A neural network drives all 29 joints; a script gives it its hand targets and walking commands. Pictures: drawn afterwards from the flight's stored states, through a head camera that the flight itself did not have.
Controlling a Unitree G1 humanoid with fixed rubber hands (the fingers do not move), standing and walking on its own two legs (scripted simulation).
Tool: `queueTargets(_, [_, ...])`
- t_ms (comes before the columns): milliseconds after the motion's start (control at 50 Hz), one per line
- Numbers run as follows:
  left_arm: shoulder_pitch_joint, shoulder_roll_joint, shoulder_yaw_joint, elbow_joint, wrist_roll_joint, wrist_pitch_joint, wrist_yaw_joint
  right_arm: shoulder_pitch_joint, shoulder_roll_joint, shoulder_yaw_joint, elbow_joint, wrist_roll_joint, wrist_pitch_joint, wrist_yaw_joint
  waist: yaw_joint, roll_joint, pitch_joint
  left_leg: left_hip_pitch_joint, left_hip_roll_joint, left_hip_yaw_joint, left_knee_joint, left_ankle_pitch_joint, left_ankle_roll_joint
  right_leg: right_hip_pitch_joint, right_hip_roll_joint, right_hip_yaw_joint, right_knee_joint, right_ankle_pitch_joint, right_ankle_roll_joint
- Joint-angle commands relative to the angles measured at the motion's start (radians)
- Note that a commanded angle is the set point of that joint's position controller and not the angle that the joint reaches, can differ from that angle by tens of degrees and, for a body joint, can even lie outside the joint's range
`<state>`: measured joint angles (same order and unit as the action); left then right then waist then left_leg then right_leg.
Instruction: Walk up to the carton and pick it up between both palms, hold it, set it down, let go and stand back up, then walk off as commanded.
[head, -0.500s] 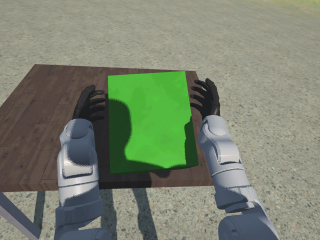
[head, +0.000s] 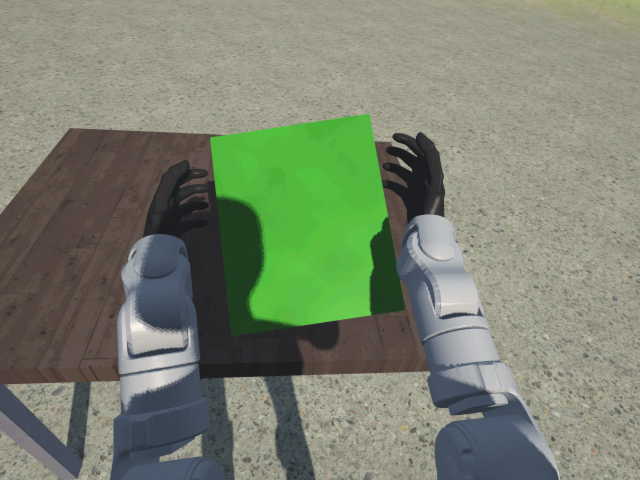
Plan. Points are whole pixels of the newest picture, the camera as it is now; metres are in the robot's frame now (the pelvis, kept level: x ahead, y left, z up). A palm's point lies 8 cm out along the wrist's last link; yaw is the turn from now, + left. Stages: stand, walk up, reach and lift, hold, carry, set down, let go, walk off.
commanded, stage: set down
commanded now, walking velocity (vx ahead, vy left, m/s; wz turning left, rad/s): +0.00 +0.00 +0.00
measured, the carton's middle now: (307, 233) +0.44 +0.00 +0.10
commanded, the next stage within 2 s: none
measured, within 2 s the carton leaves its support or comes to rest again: neither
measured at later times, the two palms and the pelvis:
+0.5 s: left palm (196, 248) +0.40 +0.15 +0.11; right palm (413, 216) +0.41 -0.13 +0.16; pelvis +0.03 +0.00 +0.00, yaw +0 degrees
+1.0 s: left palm (211, 242) +0.42 +0.13 +0.11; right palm (426, 228) +0.41 -0.15 +0.14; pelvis +0.03 +0.00 +0.00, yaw +0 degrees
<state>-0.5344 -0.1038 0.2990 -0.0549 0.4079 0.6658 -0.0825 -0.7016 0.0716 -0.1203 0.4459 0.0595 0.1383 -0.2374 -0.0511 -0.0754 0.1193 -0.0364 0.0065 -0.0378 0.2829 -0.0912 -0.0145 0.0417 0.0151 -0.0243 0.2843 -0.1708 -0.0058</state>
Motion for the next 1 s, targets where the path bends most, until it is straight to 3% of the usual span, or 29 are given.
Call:
queueTargets(0, [-0.492, -0.323, -0.263, 0.226, -0.007, -0.17, -0.19, -0.453, 0.352, 0.155, -0.015, -0.157, -0.132, 0.202, -0.018, 0.032, -0.271, 0.116, -0.019, 0.147, -0.105, -0.131, 0.051, 0.024, -0.007, -0.091, -0.086, -0.085, 0.048])
queueTargets(40, [-0.498, -0.313, -0.229, 0.235, 0.021, -0.204, -0.195, -0.421, 0.368, 0.15, 0.015, -0.181, -0.165, 0.207, 0.005, -0.003, -0.265, 0.116, -0.026, 0.16, -0.115, -0.116, 0.055, 0.054, -0.006, -0.096, -0.088, -0.077, 0.063])
queueTargets(80, [-0.54, -0.305, -0.214, 0.231, 0.025, -0.243, -0.183, -0.422, 0.371, 0.115, 0.077, -0.196, -0.188, 0.218, 0.021, 0.017, -0.272, 0.096, -0.021, 0.161, -0.114, -0.132, 0.055, 0.054, -0.005, -0.09, -0.079, -0.108, 0.056])
queueTargets(120, [-0.564, -0.322, -0.227, 0.242, 0.011, -0.284, -0.16, -0.486, 0.407, 0.166, 0.031, -0.183, -0.24, 0.225, 0.054, 0.031, -0.316, 0.103, -0.018, 0.168, -0.11, -0.114, 0.05, 0.04, -0.002, -0.096, -0.064, -0.072, 0.06])
queueTargets(180, [-0.639, -0.341, -0.289, 0.202, -0.029, -0.366, -0.121, -0.473, 0.444, 0.214, 0.085, -0.184, -0.295, 0.213, 0.046, 0.049, -0.411, 0.13, -0.026, 0.165, -0.061, 0.025, 0.025, 0.096, 0.002, -0.096, -0.022, 0.154, 0.069])
queueTargets(200, [-0.634, -0.334, -0.313, 0.176, -0.045, -0.393, -0.111, -0.487, 0.459, 0.251, 0.073, -0.169, -0.319, 0.208, 0.067, 0.046, -0.462, 0.15, -0.038, 0.164, -0.03, 0.092, 0.021, 0.138, -0.002, -0.086, -0.007, 0.266, 0.078])
queueTargets(220, [-0.672, -0.354, -0.323, 0.157, -0.055, -0.411, -0.104, -0.474, 0.477, 0.265, 0.091, -0.18, -0.325, 0.205, 0.051, 0.042, -0.468, 0.128, -0.036, 0.161, -0.034, 0.095, 0.015, 0.16, -0.002, -0.083, 0.004, 0.3, 0.079])
queueTargets(240, [-0.661, -0.372, -0.355, 0.157, -0.075, -0.431, -0.09, -0.483, 0.501, 0.293, 0.06, -0.156, -0.352, 0.203, 0.068, 0.043, -0.562, 0.139, -0.042, 0.162, -0.005, 0.158, 0.014, 0.198, -0.005, -0.081, 0.019, 0.405, 0.08])
queueTargets(280, [-0.601, -0.381, -0.368, 0.211, -0.071, -0.457, -0.089, -0.421, 0.485, 0.289, 0.122, -0.175, -0.358, 0.199, 0.03, 0.054, -0.545, 0.098, -0.045, 0.148, -0.012, 0.156, 0.006, 0.228, -0.013, -0.075, 0.022, 0.472, 0.086])
queueTargets(300, [-0.609, -0.388, -0.372, 0.184, -0.08, -0.455, -0.086, -0.428, 0.504, 0.308, 0.103, -0.169, -0.36, 0.198, 0.045, 0.058, -0.583, 0.125, -0.048, 0.155, 0.0, 0.211, 0.0, 0.259, -0.019, -0.063, 0.046, 0.59, 0.094])
queueTargets(320, [-0.592, -0.394, -0.413, 0.185, -0.101, -0.46, -0.082, -0.408, 0.477, 0.312, 0.097, -0.165, -0.364, 0.186, 0.016, 0.061, -0.581, 0.131, -0.047, 0.149, 0.013, 0.24, -0.013, 0.287, -0.016, -0.07, 0.05, 0.634, 0.092])
queueTargets(380, [-0.527, -0.393, -0.345, 0.259, -0.058, -0.446, -0.107, -0.314, 0.472, 0.306, 0.197, -0.169, -0.334, 0.182, 0.016, 0.044, -0.485, 0.141, -0.055, 0.162, -0.008, 0.199, -0.003, 0.299, -0.034, -0.052, 0.026, 0.65, 0.103])
queueTargets(400, [-0.483, -0.386, -0.348, 0.26, -0.068, -0.441, -0.113, -0.304, 0.466, 0.325, 0.153, -0.164, -0.328, 0.181, 0.011, 0.001, -0.496, 0.158, -0.056, 0.153, -0.017, 0.202, 0.001, 0.301, -0.029, -0.064, 0.028, 0.684, 0.11])
queueTargets(420, [-0.488, -0.383, -0.363, 0.244, -0.059, -0.433, -0.114, -0.298, 0.473, 0.348, 0.151, -0.164, -0.337, 0.177, 0.023, 0.022, -0.495, 0.135, -0.058, 0.158, -0.012, 0.213, -0.001, 0.317, -0.034, -0.062, 0.044, 0.711, 0.109])
queueTargets(440, [-0.494, -0.405, -0.377, 0.232, -0.07, -0.435, -0.112, -0.29, 0.476, 0.337, 0.173, -0.151, -0.334, 0.174, 0.008, 0.021, -0.521, 0.154, -0.059, 0.149, -0.015, 0.237, -0.006, 0.317, -0.026, -0.063, 0.039, 0.734, 0.108])
queueTargets(480, [-0.522, -0.381, -0.323, 0.249, -0.049, -0.433, -0.125, -0.32, 0.452, 0.303, 0.158, -0.163, -0.331, 0.177, 0.023, 0.023, -0.439, 0.151, -0.05, 0.15, -0.019, 0.198, 0.003, 0.267, -0.029, -0.061, 0.025, 0.648, 0.11])
queueTargets(520, [-0.57, -0.427, -0.39, 0.224, -0.088, -0.457, -0.118, -0.35, 0.48, 0.313, 0.125, -0.167, -0.355, 0.174, 0.009, 0.039, -0.54, 0.16, -0.05, 0.162, -0.001, 0.225, -0.011, 0.253, -0.019, -0.076, 0.029, 0.637, 0.095])
queueTargets(540, [-0.63, -0.427, -0.432, 0.171, -0.112, -0.465, -0.106, -0.35, 0.459, 0.285, 0.162, -0.164, -0.363, 0.177, -0.022, 0.07, -0.535, 0.198, -0.041, 0.149, 0.015, 0.274, -0.023, 0.198, -0.008, -0.091, 0.026, 0.59, 0.089])
queueTargets(560, [-0.567, -0.426, -0.38, 0.258, -0.079, -0.462, -0.107, -0.327, 0.461, 0.284, 0.161, -0.166, -0.348, 0.186, 0.008, 0.076, -0.49, 0.176, -0.048, 0.151, 0.009, 0.26, -0.022, 0.211, -0.011, -0.078, 0.024, 0.595, 0.084])
queueTargets(620, [-0.62, -0.425, -0.358, 0.291, -0.064, -0.466, -0.102, -0.326, 0.437, 0.198, 0.241, -0.207, -0.341, 0.198, -0.001, 0.077, -0.436, 0.196, -0.028, 0.157, -0.016, 0.199, -0.032, 0.142, 0.008, -0.098, -0.016, 0.393, 0.072])
queueTargets(640, [-0.589, -0.405, -0.332, 0.301, -0.045, -0.459, -0.102, -0.349, 0.428, 0.194, 0.223, -0.209, -0.341, 0.2, 0.021, 0.088, -0.401, 0.181, -0.039, 0.155, -0.021, 0.18, -0.025, 0.141, -0.002, -0.088, -0.022, 0.385, 0.075])
queueTargets(700, [-0.636, -0.396, -0.284, 0.37, -0.03, -0.49, -0.108, -0.33, 0.441, 0.153, 0.287, -0.255, -0.342, 0.213, 0.018, 0.031, -0.373, 0.157, -0.034, 0.174, -0.062, 0.054, 0.002, 0.108, -0.006, -0.093, -0.05, 0.253, 0.076])
queueTargets(720, [-0.589, -0.361, -0.23, 0.44, 0.006, -0.486, -0.109, -0.34, 0.435, 0.139, 0.307, -0.269, -0.319, 0.215, 0.054, 0.035, -0.308, 0.138, -0.032, 0.174, -0.079, 0.027, 0.006, 0.112, -0.011, -0.087, -0.039, 0.26, 0.079])
queueTargets(760, [-0.6, -0.384, -0.234, 0.462, -0.009, -0.489, -0.116, -0.357, 0.434, 0.12, 0.282, -0.273, -0.347, 0.217, 0.034, 0.036, -0.371, 0.138, -0.025, 0.178, -0.07, 0.05, 0.003, 0.083, 0.001, -0.098, -0.039, 0.234, 0.075])
queueTargets(820, [-0.606, -0.351, -0.165, 0.524, 0.022, -0.495, -0.115, -0.362, 0.426, 0.082, 0.341, -0.302, -0.314, 0.232, 0.057, 0.041, -0.284, 0.122, -0.028, 0.188, -0.089, -0.023, 0.019, 0.064, -0.012, -0.086, -0.052, 0.167, 0.08])
queueTargets(860, [-0.642, -0.351, -0.178, 0.481, 0.017, -0.518, -0.113, -0.412, 0.462, 0.134, 0.288, -0.291, -0.34, 0.235, 0.089, 0.018, -0.348, 0.112, -0.027, 0.199, -0.082, 0.011, 0.024, 0.082, -0.014, -0.078, -0.034, 0.219, 0.084])
queueTargets(920, [-0.582, -0.326, -0.113, 0.58, 0.028, -0.517, -0.112, -0.357, 0.432, 0.068, 0.352, -0.323, -0.321, 0.248, 0.065, 0.025, -0.295, 0.074, -0.027, 0.195, -0.092, -0.029, 0.028, 0.08, -0.014, -0.077, -0.036, 0.201, 0.092])
queueTargets(940, [-0.628, -0.334, -0.13, 0.538, 0.017, -0.525, -0.104, -0.402, 0.45, 0.081, 0.317, -0.324, -0.324, 0.244, 0.091, 0.02, -0.335, 0.075, -0.03, 0.202, -0.096, -0.001, 0.026, 0.106, -0.017, -0.07, -0.03, 0.23, 0.082])
queueTargets(980, [-0.636, -0.334, -0.113, 0.571, 0.021, -0.531, -0.114, -0.37, 0.458, 0.047, 0.355, -0.351, -0.311, 0.244, 0.056, 0.006, -0.303, 0.06, -0.028, 0.205, -0.098, -0.042, 0.028, 0.084, -0.014, -0.073, -0.043, 0.193, 0.089])
